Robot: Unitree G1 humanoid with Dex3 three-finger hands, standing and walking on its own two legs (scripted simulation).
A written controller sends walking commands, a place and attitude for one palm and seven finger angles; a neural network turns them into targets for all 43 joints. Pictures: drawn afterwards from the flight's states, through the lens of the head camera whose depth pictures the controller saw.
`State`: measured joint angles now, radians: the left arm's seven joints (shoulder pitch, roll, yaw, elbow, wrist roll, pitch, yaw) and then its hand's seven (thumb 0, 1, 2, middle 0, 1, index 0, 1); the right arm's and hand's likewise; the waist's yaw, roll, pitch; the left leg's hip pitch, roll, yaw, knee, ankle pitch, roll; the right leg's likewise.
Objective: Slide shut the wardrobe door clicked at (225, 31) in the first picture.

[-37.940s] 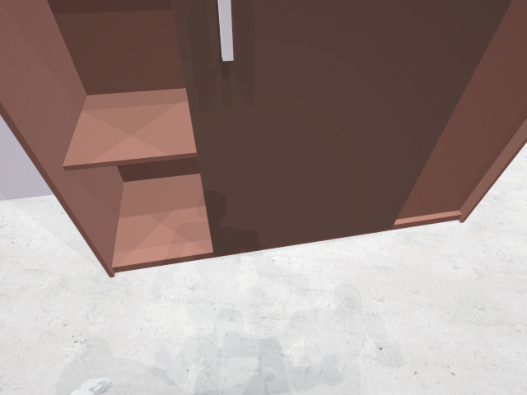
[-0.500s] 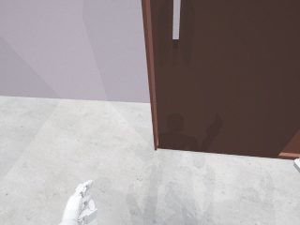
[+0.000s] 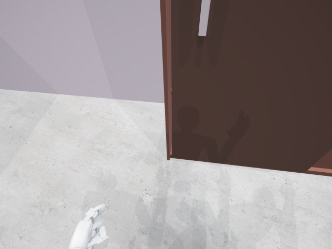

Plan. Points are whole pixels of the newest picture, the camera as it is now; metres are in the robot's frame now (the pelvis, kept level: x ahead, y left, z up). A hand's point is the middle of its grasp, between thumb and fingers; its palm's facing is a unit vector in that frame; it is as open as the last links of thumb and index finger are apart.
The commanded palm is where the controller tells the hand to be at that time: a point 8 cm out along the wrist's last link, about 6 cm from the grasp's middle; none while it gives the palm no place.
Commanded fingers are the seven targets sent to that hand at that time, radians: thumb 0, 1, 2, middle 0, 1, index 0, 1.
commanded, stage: stop stepping back and stand still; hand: right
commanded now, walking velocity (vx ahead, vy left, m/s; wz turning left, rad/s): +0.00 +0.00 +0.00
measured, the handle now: out of the picture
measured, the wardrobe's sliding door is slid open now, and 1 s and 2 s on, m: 0.01 0.01 0.01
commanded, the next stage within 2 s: let the arm hang, fingers relaxed in 1.00 s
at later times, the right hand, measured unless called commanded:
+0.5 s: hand out of the picture +0.19 -0.27 +0.18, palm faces +0.42 +0.79 -0.45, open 7.4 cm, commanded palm +0.14 -0.31 +0.19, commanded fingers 0.00 -0.90 -0.90 0.20 0.30 0.20 0.30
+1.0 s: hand out of the picture +0.16 -0.30 +0.17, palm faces +0.44 +0.78 -0.44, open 7.4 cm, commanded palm +0.11 -0.33 +0.19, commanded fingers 0.00 -0.90 -0.90 0.20 0.30 0.20 0.30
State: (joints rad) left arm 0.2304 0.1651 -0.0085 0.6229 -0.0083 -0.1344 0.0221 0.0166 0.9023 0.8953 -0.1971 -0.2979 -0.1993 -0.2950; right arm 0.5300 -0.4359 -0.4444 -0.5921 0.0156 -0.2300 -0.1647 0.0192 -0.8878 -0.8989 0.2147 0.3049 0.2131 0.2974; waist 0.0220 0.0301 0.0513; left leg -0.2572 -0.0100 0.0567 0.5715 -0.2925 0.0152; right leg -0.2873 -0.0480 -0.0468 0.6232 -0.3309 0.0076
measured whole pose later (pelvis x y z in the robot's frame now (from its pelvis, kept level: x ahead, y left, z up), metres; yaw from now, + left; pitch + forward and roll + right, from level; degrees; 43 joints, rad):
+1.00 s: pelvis -0.04 -0.03 +0.01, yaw +1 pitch -1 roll +1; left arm 0.25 0.19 -0.01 0.63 -0.01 -0.12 0.07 0.02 0.90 0.90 -0.20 -0.30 -0.20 -0.30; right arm 0.53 -0.38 -0.41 -0.44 0.02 -0.20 -0.17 0.01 -0.89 -0.90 0.21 0.30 0.21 0.30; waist 0.00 0.00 0.01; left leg -0.24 0.01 0.02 0.43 -0.17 -0.02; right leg -0.27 -0.02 -0.08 0.50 -0.22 -0.04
